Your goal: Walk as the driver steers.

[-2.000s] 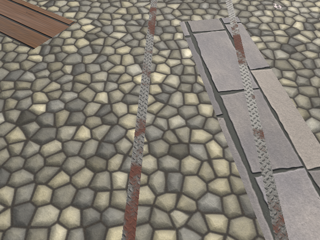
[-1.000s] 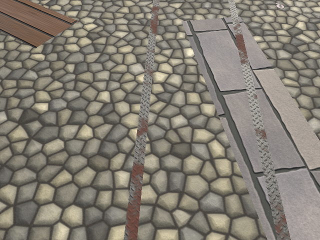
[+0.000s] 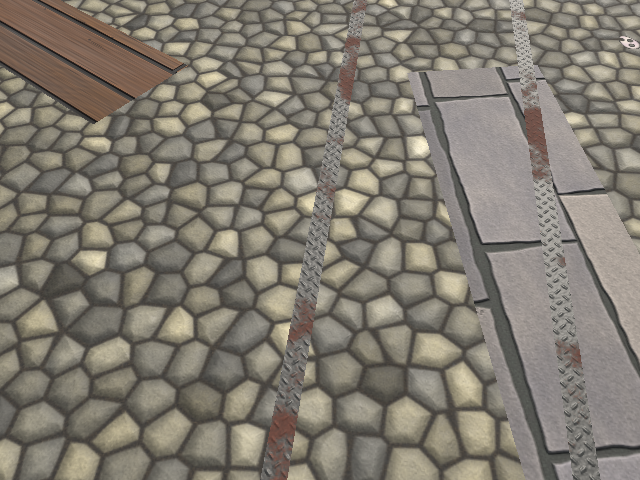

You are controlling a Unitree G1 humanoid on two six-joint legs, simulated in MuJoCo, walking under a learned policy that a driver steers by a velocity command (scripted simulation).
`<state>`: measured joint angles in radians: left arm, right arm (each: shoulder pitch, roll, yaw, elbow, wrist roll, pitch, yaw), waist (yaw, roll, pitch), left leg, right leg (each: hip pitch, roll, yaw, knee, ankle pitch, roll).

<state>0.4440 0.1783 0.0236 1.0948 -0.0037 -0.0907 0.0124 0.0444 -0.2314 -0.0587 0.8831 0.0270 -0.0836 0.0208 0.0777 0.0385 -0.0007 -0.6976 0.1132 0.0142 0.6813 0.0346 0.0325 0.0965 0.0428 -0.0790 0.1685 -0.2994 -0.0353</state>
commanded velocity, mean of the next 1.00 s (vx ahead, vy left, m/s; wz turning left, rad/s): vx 0.49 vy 0.00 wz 0.00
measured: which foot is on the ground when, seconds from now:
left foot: up 0.00-0.10, down 0.12-0.70, up 0.72-1.00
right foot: down 0.00-0.14, up 0.16-0.68, down 0.70-1.00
